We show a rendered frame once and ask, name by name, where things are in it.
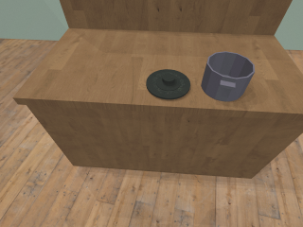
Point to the pot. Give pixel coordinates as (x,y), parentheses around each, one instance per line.
(227,75)

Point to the lid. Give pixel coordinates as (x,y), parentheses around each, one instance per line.
(158,88)

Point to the table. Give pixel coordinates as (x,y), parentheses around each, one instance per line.
(90,91)

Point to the knob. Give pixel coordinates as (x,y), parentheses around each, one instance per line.
(168,78)

